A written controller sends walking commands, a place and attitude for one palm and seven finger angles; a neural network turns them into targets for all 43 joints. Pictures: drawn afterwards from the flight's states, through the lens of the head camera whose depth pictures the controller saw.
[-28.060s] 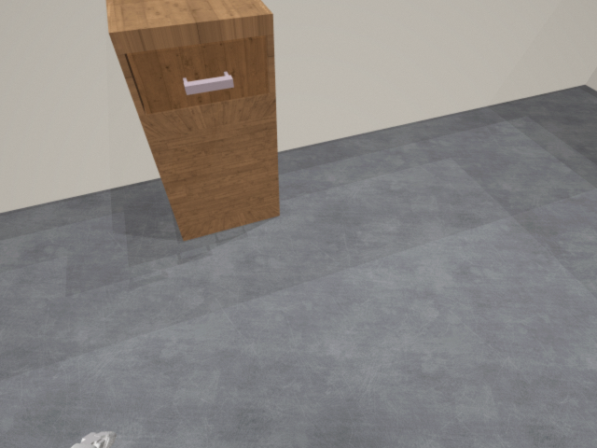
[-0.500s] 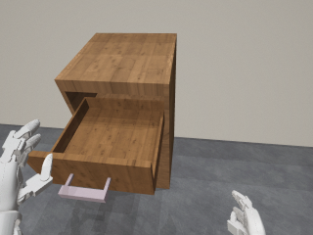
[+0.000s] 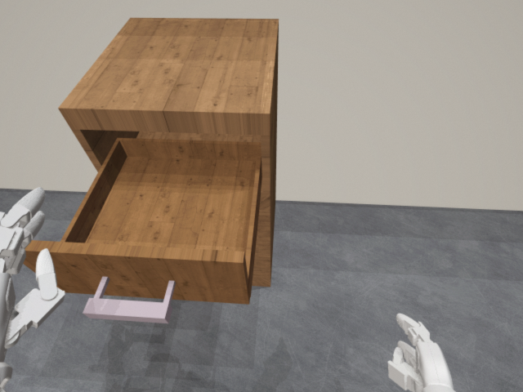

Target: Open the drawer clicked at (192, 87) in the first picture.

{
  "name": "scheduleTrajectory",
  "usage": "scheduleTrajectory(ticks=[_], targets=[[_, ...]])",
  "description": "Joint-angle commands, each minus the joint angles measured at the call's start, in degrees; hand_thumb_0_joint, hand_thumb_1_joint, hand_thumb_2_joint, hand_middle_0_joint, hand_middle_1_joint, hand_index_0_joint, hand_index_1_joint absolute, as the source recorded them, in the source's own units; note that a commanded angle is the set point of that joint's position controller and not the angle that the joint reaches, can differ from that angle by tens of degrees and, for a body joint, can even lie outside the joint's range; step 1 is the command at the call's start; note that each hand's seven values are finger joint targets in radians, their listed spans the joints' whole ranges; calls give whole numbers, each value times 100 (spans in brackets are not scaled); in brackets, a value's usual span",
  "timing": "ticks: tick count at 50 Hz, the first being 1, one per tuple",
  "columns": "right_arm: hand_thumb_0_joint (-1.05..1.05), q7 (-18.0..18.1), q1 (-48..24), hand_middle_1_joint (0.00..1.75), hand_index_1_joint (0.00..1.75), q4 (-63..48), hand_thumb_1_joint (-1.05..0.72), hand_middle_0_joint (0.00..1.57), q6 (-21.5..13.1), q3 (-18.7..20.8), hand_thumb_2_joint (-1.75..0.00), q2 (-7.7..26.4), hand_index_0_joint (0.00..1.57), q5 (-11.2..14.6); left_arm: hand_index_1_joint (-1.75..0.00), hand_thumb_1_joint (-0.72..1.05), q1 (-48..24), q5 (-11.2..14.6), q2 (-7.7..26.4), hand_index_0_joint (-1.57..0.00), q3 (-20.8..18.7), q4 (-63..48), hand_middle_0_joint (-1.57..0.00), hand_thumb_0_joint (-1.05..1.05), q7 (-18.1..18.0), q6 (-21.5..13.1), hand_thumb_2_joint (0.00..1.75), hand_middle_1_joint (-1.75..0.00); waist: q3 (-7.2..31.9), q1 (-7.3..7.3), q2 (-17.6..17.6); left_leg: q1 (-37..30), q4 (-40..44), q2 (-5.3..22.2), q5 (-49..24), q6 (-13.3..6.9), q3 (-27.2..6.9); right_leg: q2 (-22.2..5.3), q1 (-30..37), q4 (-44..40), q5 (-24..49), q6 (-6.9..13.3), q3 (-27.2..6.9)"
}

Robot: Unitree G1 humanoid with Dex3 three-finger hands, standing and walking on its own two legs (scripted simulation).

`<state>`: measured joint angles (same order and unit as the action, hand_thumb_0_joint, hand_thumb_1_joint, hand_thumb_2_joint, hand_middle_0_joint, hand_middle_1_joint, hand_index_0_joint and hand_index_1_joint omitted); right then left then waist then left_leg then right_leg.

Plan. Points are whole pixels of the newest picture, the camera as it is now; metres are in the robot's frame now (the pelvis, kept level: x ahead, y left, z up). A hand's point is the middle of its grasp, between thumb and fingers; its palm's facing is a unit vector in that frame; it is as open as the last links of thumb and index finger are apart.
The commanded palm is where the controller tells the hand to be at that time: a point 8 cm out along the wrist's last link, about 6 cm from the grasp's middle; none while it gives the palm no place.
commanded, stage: step back with the hand held close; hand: left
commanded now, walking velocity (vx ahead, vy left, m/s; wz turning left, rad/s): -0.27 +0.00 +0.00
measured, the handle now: (133, 297) +0.27 +0.25 -0.07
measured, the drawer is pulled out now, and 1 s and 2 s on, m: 0.30 0.30 0.30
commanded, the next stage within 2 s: stop stepping back and stand still in 1.10 s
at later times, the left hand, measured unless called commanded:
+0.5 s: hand (10, 349) +0.14 +0.25 +0.15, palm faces +0.36 -0.82 -0.44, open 7.4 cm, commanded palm +0.07 +0.30 +0.17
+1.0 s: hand out of the picture +0.07 +0.20 +0.16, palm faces +0.19 -0.83 -0.53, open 7.4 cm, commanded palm +0.00 +0.26 +0.17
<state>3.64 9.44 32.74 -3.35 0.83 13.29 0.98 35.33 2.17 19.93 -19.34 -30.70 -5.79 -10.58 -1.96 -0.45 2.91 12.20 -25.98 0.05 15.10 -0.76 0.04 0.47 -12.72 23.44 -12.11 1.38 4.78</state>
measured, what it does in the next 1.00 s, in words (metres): walks backwards: right foot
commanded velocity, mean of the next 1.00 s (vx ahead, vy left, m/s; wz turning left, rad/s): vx -0.33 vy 0.00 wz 0.01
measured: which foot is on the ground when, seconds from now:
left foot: down 0.00-0.92, up 0.94-1.00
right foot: down 0.00-0.56, up 0.58-0.84, down 0.86-1.00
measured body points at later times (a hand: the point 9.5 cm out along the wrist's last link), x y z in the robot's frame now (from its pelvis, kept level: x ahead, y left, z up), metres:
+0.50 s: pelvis -0.05 +0.02 -0.01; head -0.02 +0.03 +0.43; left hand +0.11 +0.30 +0.18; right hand +0.14 -0.20 -0.09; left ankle -0.02 +0.11 -0.74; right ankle +0.00 -0.10 -0.74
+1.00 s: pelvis -0.14 -0.02 +0.00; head -0.08 -0.01 +0.44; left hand +0.05 +0.24 +0.19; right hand +0.05 -0.25 -0.09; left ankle -0.10 +0.10 -0.71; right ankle -0.19 -0.12 -0.74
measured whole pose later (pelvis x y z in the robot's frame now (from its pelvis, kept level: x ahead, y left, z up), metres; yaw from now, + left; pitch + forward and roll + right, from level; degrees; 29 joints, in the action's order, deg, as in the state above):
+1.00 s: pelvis -0.14 -0.02 +0.00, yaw -3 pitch +4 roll +0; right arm 2.2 5.9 33.9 -5.2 -0.1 11.1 1.9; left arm 38.1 3.6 25.2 -21.7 -38.7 -5.1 -12.8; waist -3.3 -0.9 -0.5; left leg 30.9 -48.0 -0.2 20.6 0.4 -1.0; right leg 1.2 -13.1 26.3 -17.4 1.9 2.6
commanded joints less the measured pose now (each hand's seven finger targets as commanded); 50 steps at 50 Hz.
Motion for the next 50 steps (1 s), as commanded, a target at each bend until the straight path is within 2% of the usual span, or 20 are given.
scheduleTrajectory(ticks=[1,9,14,17,21,23,25,26,28,29,31,32,34,43,44,45,46,47,48,50], targets=[[0,89,-612,30,30,-1036,-90,20,-181,268,-90,526,20,14,-30,90,268,54,1045,-20,-844,-1311,-20,0,-196,-360,90,-30,1145,11,-291,-67,64,435,-2167,-122,-329,-683,537,52,2009,-50,-515],[0,104,-569,30,30,-1130,-90,20,-217,269,-90,556,20,-21,-30,90,398,49,1093,-20,-891,-1716,-20,0,-265,-355,90,-30,1115,-22,210,536,314,704,-2129,-138,-684,-473,519,647,1387,-53,-363],[0,85,-510,30,30,-1115,-90,20,-354,225,-90,553,20,-60,-30,90,242,7,1039,-20,-899,-1754,-20,0,-308,-394,90,-30,756,-15,360,1488,681,995,-875,-327,-857,-365,590,1133,317,-110,-415],[0,83,-444,30,30,-1105,-90,20,-428,228,-90,596,20,-76,-30,90,116,-20,1083,-20,-969,-1848,-20,0,-335,-419,90,-30,738,12,167,1850,509,875,-107,-333,-796,-434,722,981,576,-78,-605],[0,30,-290,30,30,-995,-90,20,-449,250,-90,558,20,-28,-30,90,-26,14,994,-20,-806,-1715,-20,0,-370,-470,90,-30,600,141,-743,964,-881,99,863,-97,-379,-1197,-743,-480,-437,338,-1537],[0,42,-270,30,30,-853,-90,20,-427,231,-90,487,20,-60,-30,90,-62,-8,1043,-20,-818,-1835,-20,0,-429,-475,90,-30,777,138,-1060,262,-1449,-34,676,-34,-248,-1571,-1294,-733,-533,530,-1484],[0,69,-345,30,30,-854,-90,20,-415,195,-90,499,20,-74,-30,90,-21,-1,1072,-20,-881,-1971,-20,0,-458,-471,90,-30,781,139,-620,229,-691,138,402,-50,-418,-1287,-1185,-296,-341,384,-1043],[0,92,-390,30,30,-886,-90,20,-424,198,-90,543,20,-74,-30,90,63,-4,1098,-20,-921,-2059,-20,0,-465,-504,90,-30,727,110,-31,422,-116,412,365,-115,-723,-947,-1071,103,-427,218,-818],[0,124,-506,30,30,-1031,-90,20,-490,176,-90,556,20,-79,-30,90,284,-81,1128,-20,-1026,-2054,-20,0,-467,-537,90,-30,760,50,1251,1717,1447,1462,768,-386,-1808,-102,23,1847,-901,-162,-287],[0,124,-467,30,30,-1042,-90,20,-533,163,-90,495,20,-171,-30,90,50,-136,1127,-20,-984,-2216,-20,0,-470,-543,90,-30,622,111,1331,2037,1741,1723,815,-551,-2158,11,-61,2834,-1308,-187,-445],[0,109,-339,30,30,-891,-90,20,-641,228,-90,419,20,-192,-30,90,124,-76,1124,-20,-1008,-2032,-20,0,-513,-558,90,-30,696,52,486,1099,976,1689,-1152,-781,-1773,-87,-798,3038,-1619,-136,-677],[0,99,-339,30,30,-849,-90,20,-689,252,-90,447,20,-184,-30,90,238,-54,1063,-20,-950,-1989,-20,0,-517,-538,90,-30,916,18,440,471,657,1604,-2280,-724,-1473,-110,-949,2698,-1599,-151,-571],[0,17,-308,30,30,-717,-90,20,-758,228,-90,495,20,-154,-30,90,291,-21,968,-20,-804,-1919,-20,0,-443,-515,90,-30,1082,-1,613,-185,511,1441,-3110,-642,-1237,-68,-935,2294,-1364,-174,-379],[0,-117,-676,30,30,-752,-90,20,-695,135,-90,648,20,-85,-30,90,368,233,1316,-20,-1109,-2071,-20,0,-140,-535,90,-30,1374,-161,688,-91,300,1226,-2290,-431,-921,-98,278,-138,-48,-120,-212],[0,-118,-715,30,30,-792,-90,20,-666,148,-90,641,20,-60,-30,90,423,252,1388,-20,-1213,-2059,-20,0,-100,-593,90,-30,1350,-173,524,28,106,1091,-2032,-328,-731,-219,381,-400,438,-97,-234],[0,-130,-623,30,30,-847,-90,20,-555,159,-90,563,20,-14,-30,90,474,239,1448,-20,-1263,-2086,-20,0,-96,-619,90,-30,1538,-141,-226,-96,-554,641,-1956,-100,-216,-584,375,-602,1577,49,-512],[0,-116,-587,30,30,-875,-90,20,-514,272,-90,524,20,148,-30,90,459,272,1353,-20,-1151,-1863,-20,0,-77,-576,90,-30,1560,-84,-1494,-23,-1648,51,-526,129,190,-1350,-14,-701,2560,330,-971],[0,-73,-685,30,30,-902,-90,20,-476,320,-90,535,20,254,-30,90,434,252,1492,-20,-1261,-1770,-20,0,-141,-557,90,-30,1456,-118,-1942,656,-3019,-321,929,148,93,-1972,-360,-691,3225,647,-1536],[0,-23,-843,30,30,-879,-90,20,-402,260,-90,343,20,184,-30,90,592,245,1355,-20,-1237,-1452,-20,0,-192,-461,90,-30,1104,-108,-1650,1395,-3839,-281,1492,143,-208,-2223,-251,-508,3844,929,-1522],[0,83,-983,30,30,-876,-90,20,-254,0,-90,45,20,23,-30,90,611,78,1076,-20,-1035,-1291,-20,0,-264,-412,90,-30,902,93,-1082,1985,-3438,-46,1634,205,-134,-1931,519,-62,5007,847,-972]])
